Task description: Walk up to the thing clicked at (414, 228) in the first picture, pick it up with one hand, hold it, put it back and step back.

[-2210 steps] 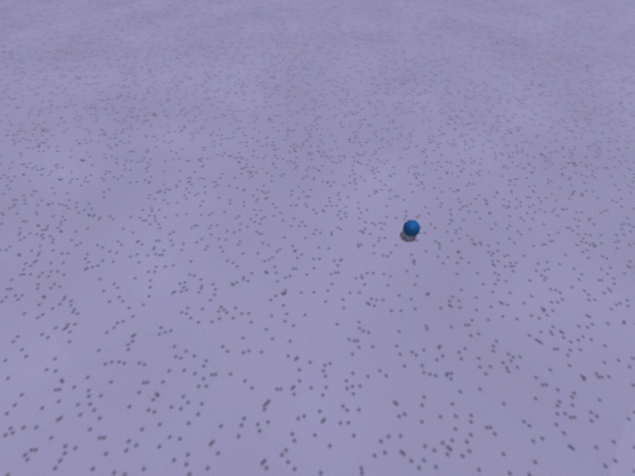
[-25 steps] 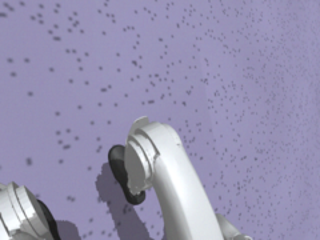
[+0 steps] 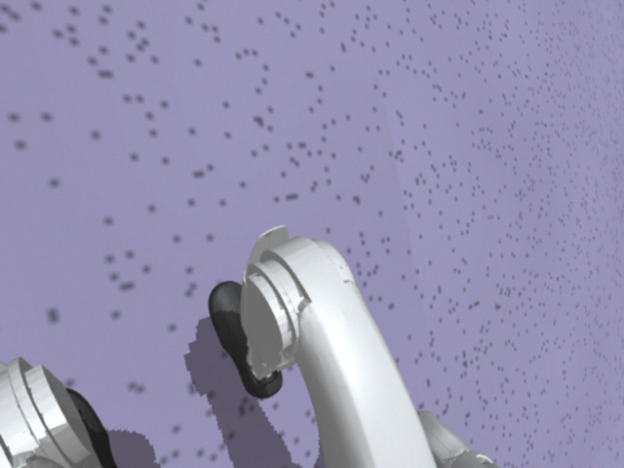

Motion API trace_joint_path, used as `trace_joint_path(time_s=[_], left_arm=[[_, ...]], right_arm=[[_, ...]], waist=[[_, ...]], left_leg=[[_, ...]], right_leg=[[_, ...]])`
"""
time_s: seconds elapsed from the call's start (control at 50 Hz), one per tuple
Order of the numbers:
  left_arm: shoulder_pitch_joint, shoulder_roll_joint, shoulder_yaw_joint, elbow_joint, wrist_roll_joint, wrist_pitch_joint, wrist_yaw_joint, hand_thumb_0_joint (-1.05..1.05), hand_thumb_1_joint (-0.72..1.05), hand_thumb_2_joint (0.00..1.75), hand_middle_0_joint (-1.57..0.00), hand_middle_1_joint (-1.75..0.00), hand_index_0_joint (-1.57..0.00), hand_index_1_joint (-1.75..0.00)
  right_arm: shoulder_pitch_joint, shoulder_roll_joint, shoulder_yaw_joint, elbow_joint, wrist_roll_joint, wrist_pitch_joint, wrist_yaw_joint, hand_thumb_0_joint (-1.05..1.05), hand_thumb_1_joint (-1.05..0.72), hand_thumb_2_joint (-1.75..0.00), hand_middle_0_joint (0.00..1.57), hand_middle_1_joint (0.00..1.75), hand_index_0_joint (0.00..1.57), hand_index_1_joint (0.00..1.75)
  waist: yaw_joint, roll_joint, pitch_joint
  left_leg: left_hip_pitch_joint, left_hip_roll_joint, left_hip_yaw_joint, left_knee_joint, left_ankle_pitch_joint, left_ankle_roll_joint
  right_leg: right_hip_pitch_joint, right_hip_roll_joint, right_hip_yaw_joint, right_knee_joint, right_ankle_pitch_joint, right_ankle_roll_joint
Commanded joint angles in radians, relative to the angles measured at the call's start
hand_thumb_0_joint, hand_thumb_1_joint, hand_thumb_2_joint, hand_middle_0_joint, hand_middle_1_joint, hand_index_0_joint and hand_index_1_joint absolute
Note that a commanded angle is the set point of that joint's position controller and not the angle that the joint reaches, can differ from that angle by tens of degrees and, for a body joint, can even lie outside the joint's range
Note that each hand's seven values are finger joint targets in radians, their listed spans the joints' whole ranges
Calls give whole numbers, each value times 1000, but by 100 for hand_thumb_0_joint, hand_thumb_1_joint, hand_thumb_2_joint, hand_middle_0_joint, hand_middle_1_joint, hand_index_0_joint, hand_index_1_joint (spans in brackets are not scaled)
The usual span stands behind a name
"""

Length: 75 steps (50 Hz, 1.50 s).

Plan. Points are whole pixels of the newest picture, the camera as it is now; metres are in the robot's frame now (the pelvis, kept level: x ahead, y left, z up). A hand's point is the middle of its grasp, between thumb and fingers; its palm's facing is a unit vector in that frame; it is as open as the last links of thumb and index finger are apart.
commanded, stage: close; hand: left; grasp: from above
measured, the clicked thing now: out of the picture +0.50 +0.36 -0.28
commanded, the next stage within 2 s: settle in 1.32 s
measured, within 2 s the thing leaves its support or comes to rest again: leaves its support in 1.72 s
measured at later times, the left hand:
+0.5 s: hand out of the picture +0.49 +0.36 -0.25, palm faces -0.43 -0.15 -0.89, open 12.7 cm
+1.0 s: hand out of the picture +0.49 +0.36 -0.25, palm faces -0.44 -0.15 -0.88, open 10.5 cm
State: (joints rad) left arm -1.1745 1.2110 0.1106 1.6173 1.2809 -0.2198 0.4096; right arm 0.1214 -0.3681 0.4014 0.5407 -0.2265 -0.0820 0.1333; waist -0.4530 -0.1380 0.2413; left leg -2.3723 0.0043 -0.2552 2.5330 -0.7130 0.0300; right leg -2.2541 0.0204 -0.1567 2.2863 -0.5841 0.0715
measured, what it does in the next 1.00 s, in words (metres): stands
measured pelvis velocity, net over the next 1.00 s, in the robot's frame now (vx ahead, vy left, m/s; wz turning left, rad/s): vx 0.00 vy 0.00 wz -0.01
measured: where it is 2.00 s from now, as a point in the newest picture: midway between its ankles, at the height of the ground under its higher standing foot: (182, 413)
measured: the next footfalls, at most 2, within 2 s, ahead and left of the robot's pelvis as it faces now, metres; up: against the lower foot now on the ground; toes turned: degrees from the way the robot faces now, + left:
none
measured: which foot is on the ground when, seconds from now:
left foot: down 0.00-1.00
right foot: down 0.00-1.00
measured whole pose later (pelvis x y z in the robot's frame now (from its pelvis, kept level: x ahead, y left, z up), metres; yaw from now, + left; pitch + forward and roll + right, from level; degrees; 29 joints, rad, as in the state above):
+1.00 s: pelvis +0.00 +0.00 +0.00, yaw +0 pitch +30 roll -18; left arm -1.17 1.21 0.12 1.61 1.29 -0.24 0.42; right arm 0.11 -0.37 0.40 0.54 -0.24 -0.07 0.14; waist -0.44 -0.14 0.24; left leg -2.37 0.00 -0.26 2.53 -0.72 0.03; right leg -2.25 0.01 -0.16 2.29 -0.59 0.07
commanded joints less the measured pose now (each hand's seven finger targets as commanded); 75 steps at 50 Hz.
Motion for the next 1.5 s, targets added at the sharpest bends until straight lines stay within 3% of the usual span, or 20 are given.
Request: trace_joint_path(time_s=[0.0, 0.14, 0.2, 0.24, 0.32, 0.4, 0.44, 0.48, 0.54, 0.6, 0.7, 0.78, 0.82, 0.92, 0.98, 1.04, 1.2, 1.4, 1.44, 1.48], left_arm=[[-262, 281, 33, -183, -12, -19, 43, 0, -39, 89, -11, -103, -13, -100], [-230, 214, -7, -97, -10, -9, 50, 0, -36, 89, -14, -100, -15, -98], [-234, 222, -8, -112, -7, -8, 51, 0, -33, 86, -16, -98, -18, -96], [-271, 263, 15, -156, -4, -14, 56, 0, -30, 83, -18, -97, -20, -95], [-212, 199, -3, -86, -8, -2, 48, 0, -29, 81, -18, -97, -21, -93], [-249, 278, 33, -165, 5, -5, 50, 0, -23, 77, -22, -94, -25, -91], [-224, 251, 19, -124, -1, 1, 46, 0, -23, 78, -23, -94, -26, -90], [-215, 222, 7, -95, -19, 0, 44, 0, -21, 75, -23, -93, -27, -89], [-249, 274, 27, -157, -5, -5, 39, 0, -17, 75, -27, -91, -30, -87], [-220, 236, 18, -134, -11, -5, 33, 0, -15, 76, -29, -91, -32, -88], [-235, 272, 28, -164, -6, -16, 34, 0, -7, 74, -34, -88, -37, -85], [-224, 215, 3, -125, -12, -19, 42, 0, -3, 73, -36, -89, -40, -85], [-242, 253, 18, -150, -5, -22, 46, 0, -1, 72, -37, -88, -41, -84], [-227, 222, 11, -129, -8, -26, 52, 0, 6, 72, -43, -88, -47, -84], [-230, 270, 35, -165, 0, -24, 54, 0, 12, 67, -47, -85, -51, -80], [-226, 246, 28, -143, -3, -18, 56, 0, 13, 65, -46, -85, -51, -80], [-215, 240, 18, -143, -16, -9, 42, 0, 21, 67, -54, -83, -58, -78], [-209, 248, 21, -146, -3, -17, 35, 0, 34, 72, -64, -85, -68, -81], [-219, 260, 30, -159, 3, -16, 35, 0, 25, 68, -61, -86, -66, -80], [-225, 251, 19, -167, -4, -13, 31, 0, 23, 68, -60, -84, -65, -79]], right_arm=[[204, -346, -99, 34, 2, 11, -18, 0, -89, -90, 20, 30, 20, 30], [203, -329, -100, 50, 2, 14, -16, 0, -89, -90, 20, 30, 20, 30], [200, -338, -98, 45, 1, 13, -16, 0, -89, -90, 20, 30, 20, 30], [208, -337, -95, 48, 0, 16, -14, 0, -89, -90, 20, 30, 20, 30], [213, -339, -96, 44, -3, 16, -9, 0, -89, -90, 20, 30, 20, 30], [215, -341, -99, 36, -1, 18, -10, 0, -89, -90, 20, 30, 20, 30], [211, -333, -97, 33, -1, 21, -9, 0, -89, -90, 20, 30, 20, 30], [208, -337, -98, 30, 1, 17, -9, 0, -89, -90, 20, 30, 20, 30], [208, -344, -99, 30, 1, 15, -14, 0, -89, -90, 20, 30, 20, 30], [218, -338, -99, 33, 0, 16, -12, 0, -89, -90, 20, 30, 20, 30], [206, -341, -103, 34, 1, 21, -16, 0, -89, -90, 20, 30, 20, 30], [209, -337, -101, 42, -3, 27, -12, 0, -88, -89, 20, 30, 20, 30], [211, -336, -100, 43, -3, 26, -14, 0, -88, -89, 20, 30, 20, 30], [206, -341, -101, 40, -7, 20, -10, 0, -88, -90, 20, 30, 20, 30], [216, -341, -105, 44, -6, 17, -9, 0, -88, -89, 20, 30, 20, 30], [223, -339, -109, 42, -5, 12, -9, 0, -88, -89, 20, 30, 20, 30], [211, -332, -109, 41, 2, 9, -10, 0, -88, -90, 20, 30, 20, 30], [203, -342, -115, 37, 3, 20, -12, 0, -89, -90, 20, 30, 20, 30], [212, -339, -113, 35, 2, 22, -12, 0, -90, -90, 20, 30, 20, 30], [219, -347, -123, 39, 2, 22, -11, 0, -90, -90, 20, 30, 20, 30]], waist=[[-55, 626, -677], [-70, 598, -646], [-71, 588, -639], [-63, 636, -683], [-83, 596, -628], [-57, 649, -680], [-61, 608, -686], [-73, 567, -619], [-59, 607, -665], [-70, 594, -644], [-51, 632, -690], [-71, 605, -652], [-59, 623, -667], [-70, 599, -641], [-53, 623, -680], [-68, 597, -658], [-58, 573, -691], [-49, 616, -663], [-41, 626, -689], [-56, 623, -672]], left_leg=[[566, 56, 51, -266, 290, -44], [541, 57, 57, -258, 294, -37], [526, 56, 54, -262, 290, -38], [555, 59, 49, -269, 315, -44], [550, 57, 42, -253, 351, -47], [573, 56, 56, -263, 345, -46], [534, 54, 65, -261, 318, -37], [491, 51, 62, -265, 270, -34], [526, 52, 62, -261, 278, -37], [531, 53, 58, -260, 295, -39], [582, 59, 48, -269, 317, -47], [534, 56, 49, -260, 323, -44], [553, 57, 49, -269, 318, -44], [548, 55, 48, -256, 319, -45], [559, 53, 62, -260, 321, -40], [531, 50, 69, -257, 299, -34], [505, 49, 79, -247, 307, -31], [555, 53, 62, -263, 320, -44], [590, 55, 56, -265, 351, -46], [556, 52, 70, -262, 315, -37]], right_leg=[[338, 16, -109, -165, 190, -99], [332, 27, -114, -165, 202, -94], [341, 22, -117, -167, 204, -95], [357, 19, -115, -159, 220, -95], [313, 16, -118, -154, 232, -97], [350, 15, -108, -159, 232, -98], [382, 24, -108, -158, 229, -95], [350, 24, -115, -172, 189, -96], [351, 18, -107, -168, 195, -98], [339, 18, -110, -163, 202, -96], [339, 19, -113, -159, 204, -99], [346, 21, -121, -160, 220, -98], [347, 21, -119, -162, 212, -98], [326, 18, -118, -164, 211, -97], [357, 16, -107, -164, 221, -95], [362, 21, -108, -165, 215, -93], [409, 24, -105, -172, 233, -92], [346, 21, -111, -162, 207, -100], [346, 19, -111, -157, 222, -99], [359, 22, -104, -162, 214, -94]])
